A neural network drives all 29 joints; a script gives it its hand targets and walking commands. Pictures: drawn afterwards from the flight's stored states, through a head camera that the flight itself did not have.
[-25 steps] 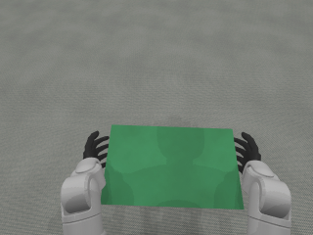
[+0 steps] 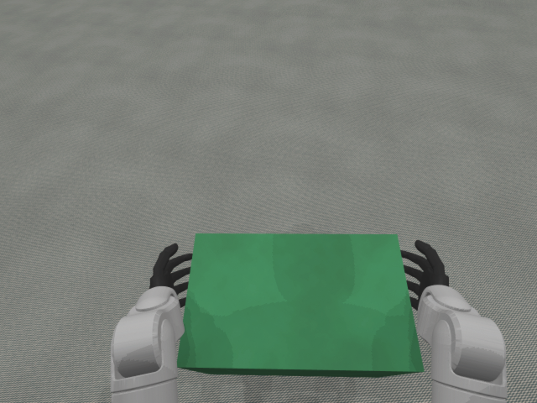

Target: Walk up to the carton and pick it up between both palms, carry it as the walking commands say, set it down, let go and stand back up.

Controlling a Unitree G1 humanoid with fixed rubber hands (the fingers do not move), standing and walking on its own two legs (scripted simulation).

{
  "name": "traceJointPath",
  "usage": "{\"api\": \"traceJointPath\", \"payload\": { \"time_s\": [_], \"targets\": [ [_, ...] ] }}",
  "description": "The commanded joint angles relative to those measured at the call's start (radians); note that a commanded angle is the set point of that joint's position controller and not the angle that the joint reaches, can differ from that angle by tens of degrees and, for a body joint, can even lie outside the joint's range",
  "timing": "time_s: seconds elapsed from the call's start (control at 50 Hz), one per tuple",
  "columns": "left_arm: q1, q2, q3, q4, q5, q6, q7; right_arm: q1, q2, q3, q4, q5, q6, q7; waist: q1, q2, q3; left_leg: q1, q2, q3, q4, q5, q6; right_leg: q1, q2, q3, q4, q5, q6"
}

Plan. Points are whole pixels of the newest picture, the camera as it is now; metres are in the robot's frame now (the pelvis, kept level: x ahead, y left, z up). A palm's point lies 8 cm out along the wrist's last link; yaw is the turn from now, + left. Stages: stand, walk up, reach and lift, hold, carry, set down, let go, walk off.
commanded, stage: carry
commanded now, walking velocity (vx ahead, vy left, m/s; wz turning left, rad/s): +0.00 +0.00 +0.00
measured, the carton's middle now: (293, 311) +0.26 -0.01 -0.03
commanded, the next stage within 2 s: none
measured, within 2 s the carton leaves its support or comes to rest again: neither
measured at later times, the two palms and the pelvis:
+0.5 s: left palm (210, 171) +0.53 +0.14 +0.04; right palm (393, 158) +0.53 -0.22 +0.05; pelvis +0.27 -0.04 -0.01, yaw +0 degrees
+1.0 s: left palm (239, 83) +0.92 +0.10 +0.02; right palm (366, 65) +0.95 -0.26 +0.03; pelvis +0.67 -0.10 -0.01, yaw +1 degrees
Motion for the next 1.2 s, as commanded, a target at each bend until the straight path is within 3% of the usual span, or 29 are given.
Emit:
{"api": "traceJointPath", "payload": {
  "time_s": [0.0, 0.04, 0.08, 0.12, 0.16, 0.22, 0.24, 0.26, 0.28, 0.36, 0.42, 0.46, 0.48, 0.5, 0.52, 0.56, 0.6, 0.68, 0.7, 0.72, 0.74, 0.82, 0.92, 0.98, 1.0, 1.02, 1.06, 1.1, 1.18],
  "targets": [
    [-0.527, -0.686, -0.642, -0.031, -0.282, -0.125, -0.339, -0.450, 0.764, 0.681, 0.155, 0.260, -0.130, 0.375, 0.029, -0.221, -0.288, -0.010, -0.035, 0.068, -0.349, 0.273, 0.052, 0.335, -0.209, 0.143, -0.082, 1.791, 0.006],
    [-0.561, -0.726, -0.732, -0.168, -0.370, -0.107, -0.350, -0.505, 0.808, 0.771, -0.016, 0.311, -0.137, 0.369, 0.002, -0.050, -0.382, 0.361, 0.056, -0.031, -0.336, 0.998, 0.137, 0.058, -0.158, 0.102, 0.149, 1.473, 0.110],
    [-0.695, -0.766, -0.817, -0.306, -0.448, -0.065, -0.363, -0.532, 0.846, 0.816, -0.133, 0.340, -0.130, 0.353, -0.038, 0.420, -0.406, 0.729, 0.343, -0.360, -0.307, 2.124, 0.402, -0.428, 0.053, 0.105, 0.517, 0.043, 0.188],
    [-0.662, -0.772, -0.794, -0.214, -0.419, -0.030, -0.374, -0.472, 0.846, 0.737, -0.043, 0.281, -0.089, 0.344, -0.016, 0.272, -0.257, 0.763, 0.348, -0.376, -0.367, 2.003, 0.348, -0.671, 0.001, 0.202, 0.386, -0.289, 0.092],
    [-0.584, -0.687, -0.671, 0.002, -0.312, -0.096, -0.369, -0.391, 0.768, 0.610, 0.176, 0.151, -0.139, 0.343, -0.004, 0.119, -0.144, 0.674, 0.277, -0.281, -0.367, 1.760, 0.241, -0.692, 0.001, 0.113, 0.194, -0.148, 0.100],
    [-0.517, -0.732, -0.782, -0.199, -0.380, -0.095, -0.353, -0.523, 0.807, 0.795, -0.133, 0.284, -0.143, 0.336, 0.051, 0.137, -0.289, 0.374, 0.186, 0.021, -0.134, 1.612, 0.089, -0.089, 0.051, 0.020, -0.262, 0.460, 0.110],
    [-0.501, -0.755, -0.788, -0.238, -0.403, -0.066, -0.346, -0.581, 0.806, 0.848, -0.242, 0.330, -0.113, 0.332, 0.072, -0.063, -0.362, 0.111, 0.120, 0.083, 0.094, 1.210, 0.017, 0.215, -0.007, 0.122, -0.212, 1.067, 0.060],
    [-0.512, -0.751, -0.767, -0.235, -0.412, -0.047, -0.342, -0.599, 0.801, 0.866, -0.280, 0.349, -0.084, 0.332, 0.061, -0.425, -0.400, -0.239, -0.018, 0.105, 0.247, 0.297, -0.029, 0.526, -0.180, 0.325, -0.128, 2.049, -0.049],
    [-0.492, -0.787, -0.770, -0.231, -0.404, -0.035, -0.333, -0.613, 0.804, 0.877, -0.321, 0.392, -0.057, 0.349, 0.041, -0.453, -0.431, -0.228, -0.081, -0.009, 0.236, -0.051, 0.008, 0.527, -0.274, 0.432, -0.145, 2.261, -0.159],
    [-0.480, -0.775, -0.730, -0.173, -0.367, -0.010, -0.315, -0.599, 0.788, 0.850, -0.220, 0.409, -0.040, 0.373, 0.073, -0.179, -0.169, -0.536, -0.035, 0.022, 0.051, -0.120, 0.035, 0.578, -0.235, 0.378, -0.125, 1.937, -0.107],
    [-0.500, -0.722, -0.722, -0.180, -0.321, -0.047, -0.314, -0.389, 0.768, 0.741, -0.004, 0.318, -0.058, 0.379, 0.042, -0.168, -0.220, -0.217, -0.085, 0.121, -0.300, 0.164, 0.052, 0.419, -0.161, 0.187, -0.009, 1.876, -0.041],
    [-0.490, -0.686, -0.707, -0.155, -0.307, -0.080, -0.326, -0.321, 0.757, 0.705, 0.067, 0.243, -0.103, 0.375, -0.012, -0.020, -0.414, 0.362, 0.008, 0.016, -0.415, 1.032, 0.138, 0.083, -0.106, 0.058, 0.365, 1.475, 0.069],
    [-0.553, -0.678, -0.721, -0.163, -0.313, -0.090, -0.336, -0.308, 0.756, 0.692, 0.089, 0.221, -0.132, 0.368, -0.030, 0.342, -0.436, 0.707, 0.251, -0.277, -0.292, 2.167, 0.326, -0.356, 0.049, 0.021, 0.662, 0.475, 0.168],
    [-0.580, -0.709, -0.752, -0.170, -0.336, -0.102, -0.350, -0.376, 0.757, 0.691, 0.023, 0.226, -0.159, 0.355, -0.025, 0.512, -0.437, 0.847, 0.366, -0.438, -0.313, 2.463, 0.456, -0.575, 0.127, 0.130, 0.757, -0.205, 0.147],
    [-0.617, -0.746, -0.829, -0.308, -0.408, -0.088, -0.357, -0.414, 0.821, 0.756, -0.119, 0.281, -0.149, 0.344, -0.030, 0.451, -0.359, 0.803, 0.399, -0.527, -0.336, 2.199, 0.443, -0.703, 0.048, 0.299, 0.781, -0.326, 0.090],
    [-0.643, -0.791, -0.809, -0.285, -0.436, -0.085, -0.360, -0.486, 0.841, 0.775, -0.203, 0.286, -0.133, 0.337, -0.050, 0.131, -0.095, 0.759, 0.301, -0.453, -0.391, 1.916, 0.335, -0.989, 0.111, 0.222, 0.794, -0.408, 0.052],
    [-0.562, -0.771, -0.776, -0.162, -0.405, -0.091, -0.355, -0.503, 0.814, 0.774, -0.131, 0.262, -0.132, 0.334, -0.027, 0.046, -0.070, 0.732, 0.298, -0.392, -0.379, 1.754, 0.279, -1.032, 0.040, 0.130, 0.615, -0.342, 0.024],
    [-0.344, -0.706, -0.708, -0.104, -0.296, -0.132, -0.322, -0.460, 0.726, 0.810, -0.158, 0.282, -0.180, 0.347, 0.074, 0.071, -0.393, 0.334, 0.143, 0.084, -0.077, 1.573, 0.075, 0.001, 0.119, -0.053, -0.204, 0.657, 0.070],
    [-0.372, -0.704, -0.696, -0.153, -0.296, -0.144, -0.315, -0.507, 0.715, 0.828, -0.225, 0.298, -0.191, 0.344, 0.108, -0.053, -0.481, 0.114, 0.072, 0.113, 0.198, 1.200, 0.025, 0.311, 0.059, 0.069, -0.225, 1.124, 0.013],
    [-0.417, -0.670, -0.673, -0.157, -0.305, -0.159, -0.316, -0.519, 0.727, 0.843, -0.256, 0.303, -0.194, 0.347, 0.066, -0.424, -0.538, -0.216, -0.126, 0.083, 0.436, 0.037, -0.018, 0.611, -0.217, 0.474, -0.143, 2.193, -0.134],
    [-0.467, -0.708, -0.705, -0.236, -0.335, -0.164, -0.314, -0.576, 0.728, 0.862, -0.356, 0.349, -0.185, 0.352, 0.047, -0.365, -0.632, -0.158, -0.122, -0.078, 0.503, -0.012, 0.032, 0.622, -0.292, 0.560, -0.134, 2.407, -0.226],
    [-0.412, -0.722, -0.707, -0.207, -0.318, -0.146, -0.298, -0.496, 0.763, 0.827, -0.210, 0.349, -0.172, 0.367, 0.103, -0.168, -0.377, -0.598, -0.046, -0.118, 0.529, -0.043, 0.045, 0.650, -0.251, 0.529, -0.112, 1.833, -0.219],
    [-0.404, -0.693, -0.688, -0.027, -0.252, -0.214, -0.312, -0.256, 0.684, 0.625, 0.127, 0.170, -0.253, 0.380, 0.102, 0.020, -0.293, -0.679, -0.031, 0.019, -0.036, 0.088, 0.088, 0.682, -0.207, 0.377, -0.070, 1.698, -0.110],
    [-0.465, -0.664, -0.685, 0.040, -0.242, -0.317, -0.337, -0.219, 0.690, 0.570, 0.254, 0.063, -0.363, 0.384, 0.023, 0.038, -0.382, 0.170, -0.112, 0.161, -0.503, 0.799, 0.089, 0.130, -0.094, 0.113, 0.159, 1.404, 0.036],
    [-0.509, -0.678, -0.711, 0.033, -0.253, -0.340, -0.345, -0.206, 0.687, 0.583, 0.267, 0.041, -0.397, 0.384, -0.022, 0.135, -0.462, 0.521, 0.135, -0.114, -0.394, 1.522, 0.264, -0.191, -0.043, 0.081, 0.465, 0.881, 0.127],
    [-0.555, -0.692, -0.769, -0.050, -0.297, -0.359, -0.356, -0.254, 0.692, 0.628, 0.179, 0.080, -0.427, 0.372, -0.017, 0.349, -0.518, 0.750, 0.383, -0.422, -0.302, 2.376, 0.446, -0.442, 0.123, 0.111, 0.683, -0.086, 0.199],
    [-0.588, -0.710, -0.777, -0.041, -0.341, -0.331, -0.373, -0.364, 0.745, 0.666, 0.094, 0.117, -0.402, 0.342, -0.021, 0.183, -0.510, 0.693, 0.436, -0.536, -0.359, 2.022, 0.494, -0.502, 0.057, 0.333, 0.725, -0.118, 0.094],
    [-0.616, -0.726, -0.758, -0.053, -0.358, -0.354, -0.377, -0.450, 0.763, 0.687, 0.064, 0.125, -0.422, 0.325, -0.015, -0.015, -0.350, 0.620, 0.363, -0.461, -0.361, 1.779, 0.412, -0.633, 0.071, 0.274, 0.688, -0.135, 0.076],
    [-0.399, -0.668, -0.645, 0.136, -0.259, -0.389, -0.367, -0.446, 0.709, 0.743, 0.079, 0.136, -0.459, 0.324, 0.002, -0.026, -0.331, 0.621, 0.302, -0.294, -0.312, 1.705, 0.296, -0.596, 0.008, 0.138, 0.227, 0.031, 0.060]
  ]
}}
